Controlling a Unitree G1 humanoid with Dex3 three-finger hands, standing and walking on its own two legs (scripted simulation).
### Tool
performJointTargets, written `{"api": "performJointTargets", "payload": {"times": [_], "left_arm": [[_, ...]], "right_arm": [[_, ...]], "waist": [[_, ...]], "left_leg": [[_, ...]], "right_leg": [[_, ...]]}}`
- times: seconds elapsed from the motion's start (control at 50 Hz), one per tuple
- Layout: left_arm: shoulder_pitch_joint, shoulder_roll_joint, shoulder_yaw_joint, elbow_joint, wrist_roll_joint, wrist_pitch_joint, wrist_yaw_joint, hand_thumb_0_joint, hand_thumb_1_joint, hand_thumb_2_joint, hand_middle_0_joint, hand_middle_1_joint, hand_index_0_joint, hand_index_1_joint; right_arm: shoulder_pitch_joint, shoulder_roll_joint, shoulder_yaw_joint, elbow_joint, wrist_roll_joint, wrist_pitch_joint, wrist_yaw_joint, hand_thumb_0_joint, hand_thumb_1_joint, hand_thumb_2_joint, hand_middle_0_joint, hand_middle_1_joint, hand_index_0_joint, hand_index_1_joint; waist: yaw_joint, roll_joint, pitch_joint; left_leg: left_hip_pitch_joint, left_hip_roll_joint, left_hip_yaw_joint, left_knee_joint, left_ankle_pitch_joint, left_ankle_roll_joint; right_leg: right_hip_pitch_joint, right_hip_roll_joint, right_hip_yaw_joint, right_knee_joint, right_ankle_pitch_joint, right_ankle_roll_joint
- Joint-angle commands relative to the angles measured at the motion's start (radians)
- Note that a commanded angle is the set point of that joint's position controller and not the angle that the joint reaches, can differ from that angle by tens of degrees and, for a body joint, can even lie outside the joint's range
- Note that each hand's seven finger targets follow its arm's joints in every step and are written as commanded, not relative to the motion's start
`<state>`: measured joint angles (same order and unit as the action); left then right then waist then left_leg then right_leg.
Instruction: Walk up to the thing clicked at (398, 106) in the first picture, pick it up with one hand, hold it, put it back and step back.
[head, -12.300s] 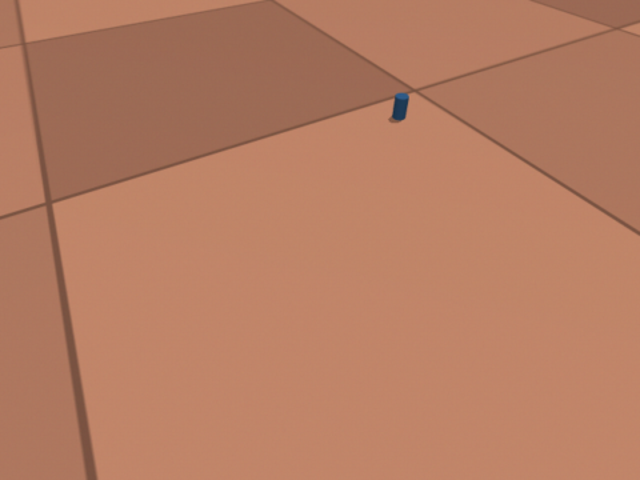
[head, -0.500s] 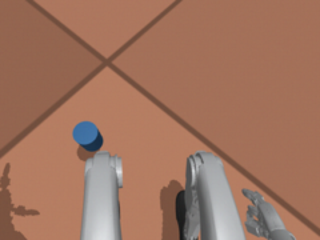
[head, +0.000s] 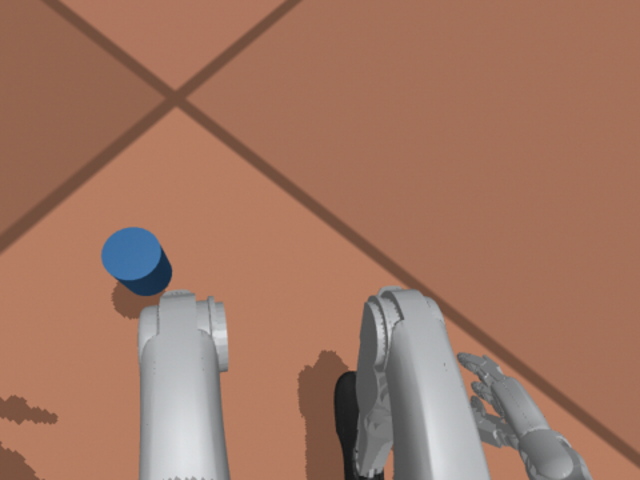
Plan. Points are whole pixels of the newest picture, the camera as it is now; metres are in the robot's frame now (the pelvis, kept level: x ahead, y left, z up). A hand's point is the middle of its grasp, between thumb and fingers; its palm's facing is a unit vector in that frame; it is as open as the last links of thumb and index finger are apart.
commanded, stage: approach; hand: left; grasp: from the side
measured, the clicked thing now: (140, 264) +0.41 +0.25 -0.27
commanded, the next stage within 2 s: close in in 0.22 s
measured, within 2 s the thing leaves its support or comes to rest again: neither
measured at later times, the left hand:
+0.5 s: hand (105, 279) +0.37 +0.29 -0.22, palm faces +0.02 -1.00 +0.05, open 17.5 cm
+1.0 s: hand (130, 273) +0.38 +0.26 -0.23, palm faces +0.13 -0.99 +0.04, open 17.1 cm
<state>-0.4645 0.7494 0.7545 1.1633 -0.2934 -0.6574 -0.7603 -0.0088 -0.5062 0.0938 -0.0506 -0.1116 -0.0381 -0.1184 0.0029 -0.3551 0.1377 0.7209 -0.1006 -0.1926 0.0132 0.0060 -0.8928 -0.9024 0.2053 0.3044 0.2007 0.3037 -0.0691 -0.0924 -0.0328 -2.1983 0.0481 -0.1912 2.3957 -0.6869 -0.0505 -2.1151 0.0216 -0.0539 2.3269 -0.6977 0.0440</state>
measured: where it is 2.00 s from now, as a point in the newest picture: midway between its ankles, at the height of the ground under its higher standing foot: (278, 468)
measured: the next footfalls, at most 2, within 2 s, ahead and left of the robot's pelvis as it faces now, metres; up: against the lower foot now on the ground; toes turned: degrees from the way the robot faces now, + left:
none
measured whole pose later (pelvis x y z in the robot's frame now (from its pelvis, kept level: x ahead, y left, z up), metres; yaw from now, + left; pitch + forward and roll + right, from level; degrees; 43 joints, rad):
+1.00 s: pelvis -0.02 +0.03 -0.07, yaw -8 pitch +8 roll -17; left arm -0.48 0.74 0.50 1.41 -0.14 -1.16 -0.19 -0.01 -0.46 0.08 -0.05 -0.08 -0.05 -0.07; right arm -0.18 -0.37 0.48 0.57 -0.37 -0.05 0.15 0.00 -0.90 -0.90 0.21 0.30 0.20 0.30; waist -0.20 -0.28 0.26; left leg -2.19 0.02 -0.42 2.70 -0.69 -0.03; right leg -2.02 0.10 -0.20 2.45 -0.63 0.06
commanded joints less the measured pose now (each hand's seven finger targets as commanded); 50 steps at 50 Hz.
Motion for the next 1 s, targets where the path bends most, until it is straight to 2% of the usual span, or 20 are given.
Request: {"api": "performJointTargets", "payload": {"times": [0.0,0.04,0.1,0.16,0.2,0.24,0.28,0.3,0.38,0.42,0.44,0.46,0.56,0.6,0.64,0.66,0.7,0.78,0.84,0.98], "left_arm": [[-0.170,0.359,0.057,-0.112,-0.052,-0.157,-0.017,0.000,-0.434,0.102,-0.049,-0.096,-0.027,-0.109],[-0.129,0.395,0.078,-0.085,-0.051,-0.191,-0.013,0.000,-0.475,0.094,-0.061,-0.103,-0.036,-0.120],[-0.162,0.412,0.064,-0.076,-0.043,-0.234,-0.007,0.000,-0.458,0.108,-0.057,-0.107,-0.031,-0.124],[-0.166,0.431,0.055,-0.076,-0.015,-0.265,0.013,0.000,-0.472,0.105,-0.058,-0.116,-0.035,-0.130],[-0.140,0.325,-0.007,-0.013,-0.012,-0.275,0.024,0.000,-0.507,0.099,-0.060,-0.122,-0.039,-0.135],[-0.169,0.330,-0.011,-0.041,-0.013,-0.299,0.045,0.000,-0.534,0.078,-0.063,-0.118,-0.047,-0.126],[-0.151,0.188,-0.111,0.052,-0.013,-0.310,0.054,0.000,-0.528,0.087,-0.056,-0.123,-0.042,-0.129],[-0.165,0.155,-0.147,0.057,-0.011,-0.319,0.062,0.000,-0.542,0.095,-0.054,-0.128,-0.040,-0.134],[-0.161,0.260,-0.112,0.066,0.017,-0.383,0.155,0.000,-0.611,0.031,-0.063,-0.119,-0.069,-0.107],[-0.163,0.231,-0.124,0.074,0.028,-0.418,0.201,0.000,-0.610,0.034,-0.064,-0.113,-0.068,-0.103],[-0.152,0.231,-0.108,0.078,0.030,-0.436,0.225,0.000,-0.593,0.045,-0.059,-0.108,-0.061,-0.100],[-0.138,0.244,-0.102,0.061,0.032,-0.451,0.248,0.000,-0.582,0.039,-0.062,-0.107,-0.064,-0.098],[-0.142,0.282,-0.067,0.011,0.079,-0.501,0.348,0.000,-0.509,0.052,-0.057,-0.093,-0.058,-0.085],[-0.150,0.176,-0.160,0.058,0.091,-0.501,0.370,0.000,-0.479,0.053,-0.050,-0.082,-0.052,-0.072],[-0.156,0.156,-0.197,0.046,0.097,-0.505,0.396,0.000,-0.488,0.056,-0.046,-0.076,-0.047,-0.068],[-0.147,0.113,-0.230,0.060,0.098,-0.502,0.405,0.000,-0.479,0.050,-0.047,-0.075,-0.050,-0.063],[-0.148,0.118,-0.250,0.056,0.102,-0.504,0.427,0.000,-0.485,0.049,-0.044,-0.077,-0.050,-0.063],[-0.198,0.113,-0.273,0.070,0.099,-0.525,0.481,0.000,-0.498,0.061,-0.053,-0.081,-0.060,-0.068],[-0.199,0.143,-0.241,0.102,0.111,-0.546,0.529,0.000,-0.476,0.078,-0.048,-0.080,-0.055,-0.068],[-0.183,0.149,-0.244,0.151,0.170,-0.589,0.621,0.000,-0.366,0.134,-0.039,-0.071,-0.036,-0.067]], "right_arm": [[0.004,-0.262,-0.039,-0.093,-0.022,-0.032,-0.005,0.000,-0.886,-0.898,0.199,0.300,0.199,0.300],[-0.020,-0.273,-0.017,-0.102,-0.038,-0.021,0.001,0.000,-0.898,-0.901,0.199,0.300,0.199,0.300],[-0.069,-0.293,0.010,-0.105,-0.064,0.001,0.004,0.000,-0.897,-0.901,0.199,0.300,0.199,0.300],[-0.081,-0.304,0.042,-0.092,-0.094,0.022,0.004,0.000,-0.905,-0.903,0.199,0.300,0.199,0.300],[-0.103,-0.312,0.058,-0.097,-0.107,0.032,0.008,0.000,-0.913,-0.904,0.199,0.300,0.199,0.300],[-0.107,-0.319,0.069,-0.087,-0.120,0.039,0.008,0.000,-0.917,-0.904,0.199,0.300,0.199,0.300],[-0.124,-0.326,0.084,-0.097,-0.129,0.045,0.015,0.000,-0.917,-0.903,0.199,0.300,0.199,0.300],[-0.133,-0.323,0.089,-0.098,-0.133,0.046,0.017,0.000,-0.912,-0.902,0.199,0.300,0.199,0.300],[-0.174,-0.336,0.134,-0.118,-0.156,0.067,0.029,0.000,-0.916,-0.898,0.199,0.300,0.200,0.300],[-0.188,-0.338,0.149,-0.127,-0.169,0.077,0.039,0.000,-0.913,-0.898,0.199,0.300,0.200,0.300],[-0.183,-0.344,0.153,-0.124,-0.179,0.080,0.043,0.000,-0.910,-0.898,0.199,0.300,0.199,0.300],[-0.189,-0.346,0.160,-0.130,-0.180,0.083,0.047,0.000,-0.911,-0.898,0.199,0.300,0.199,0.300],[-0.192,-0.362,0.167,-0.153,-0.213,0.106,0.061,0.000,-0.909,-0.899,0.199,0.300,0.199,0.300],[-0.206,-0.360,0.172,-0.161,-0.221,0.114,0.070,0.000,-0.907,-0.898,0.199,0.300,0.199,0.300],[-0.202,-0.371,0.168,-0.165,-0.226,0.119,0.077,0.000,-0.908,-0.899,0.199,0.300,0.199,0.300],[-0.205,-0.371,0.168,-0.172,-0.227,0.120,0.082,0.000,-0.905,-0.897,0.199,0.300,0.199,0.300],[-0.205,-0.374,0.171,-0.176,-0.231,0.120,0.091,0.000,-0.904,-0.897,0.199,0.300,0.199,0.300],[-0.214,-0.370,0.190,-0.185,-0.237,0.125,0.104,0.000,-0.902,-0.897,0.199,0.300,0.199,0.300],[-0.211,-0.377,0.194,-0.184,-0.248,0.130,0.109,0.000,-0.896,-0.897,0.199,0.300,0.199,0.300],[-0.219,-0.373,0.212,-0.192,-0.276,0.149,0.118,0.000,-0.897,-0.901,0.199,0.300,0.199,0.300]], "waist": [[0.004,0.235,-0.531],[0.012,0.260,-0.533],[0.001,0.335,-0.508],[-0.022,0.393,-0.519],[-0.055,0.380,-0.483],[-0.068,0.414,-0.493],[-0.122,0.375,-0.445],[-0.133,0.357,-0.417],[-0.116,0.322,-0.372],[-0.132,0.325,-0.356],[-0.123,0.339,-0.368],[-0.111,0.344,-0.359],[-0.122,0.432,-0.362],[-0.159,0.424,-0.289],[-0.184,0.407,-0.250],[-0.190,0.385,-0.235],[-0.190,0.378,-0.221],[-0.216,0.321,-0.178],[-0.215,0.293,-0.152],[-0.219,0.337,-0.126]], "left_leg": [[0.377,0.003,0.113,-0.208,0.062,0.057],[0.386,0.008,0.106,-0.190,0.073,0.052],[0.403,0.016,0.094,-0.176,0.054,0.045],[0.450,0.021,0.076,-0.146,0.108,0.033],[0.459,0.023,0.053,-0.132,0.142,0.025],[0.497,0.024,0.042,-0.111,0.183,0.018],[0.481,0.024,0.019,-0.096,0.183,0.014],[0.459,0.024,0.013,-0.086,0.176,0.015],[0.397,0.022,0.002,-0.056,0.131,0.022],[0.398,0.022,-0.010,-0.052,0.136,0.018],[0.414,0.022,-0.012,-0.046,0.165,0.014],[0.418,0.023,-0.015,-0.050,0.160,0.012],[0.459,0.027,-0.026,-0.056,0.197,0.000],[0.420,0.025,-0.038,-0.072,0.139,-0.003],[0.404,0.024,-0.050,-0.082,0.093,-0.002],[0.401,0.023,-0.057,-0.083,0.079,-0.002],[0.389,0.020,-0.061,-0.075,0.049,0.001],[0.345,0.014,-0.079,-0.064,0.013,0.010],[0.320,0.015,-0.088,-0.062,-0.062,0.016],[0.344,0.021,-0.103,-0.079,-0.026,0.005]], "right_leg": [[0.253,0.037,-0.104,-0.181,0.076,-0.075],[0.261,0.044,-0.117,-0.153,0.086,-0.075],[0.236,0.050,-0.135,-0.119,0.088,-0.075],[0.247,0.053,-0.150,-0.086,0.137,-0.076],[0.223,0.054,-0.168,-0.068,0.162,-0.077],[0.221,0.055,-0.178,-0.055,0.196,-0.076],[0.211,0.055,-0.202,-0.044,0.205,-0.073],[0.202,0.056,-0.209,-0.046,0.210,-0.072],[0.246,0.062,-0.224,-0.044,0.181,-0.062],[0.261,0.065,-0.234,-0.043,0.189,-0.059],[0.275,0.067,-0.238,-0.034,0.217,-0.059],[0.272,0.068,-0.241,-0.033,0.205,-0.061],[0.294,0.072,-0.261,-0.016,0.253,-0.061],[0.253,0.069,-0.273,-0.018,0.218,-0.063],[0.238,0.069,-0.285,-0.027,0.194,-0.059],[0.228,0.070,-0.290,-0.029,0.185,-0.056],[0.223,0.073,-0.288,-0.032,0.167,-0.054],[0.218,0.080,-0.295,-0.040,0.146,-0.048],[0.213,0.086,-0.298,-0.052,0.096,-0.043],[0.219,0.090,-0.310,-0.033,0.124,-0.046]]}}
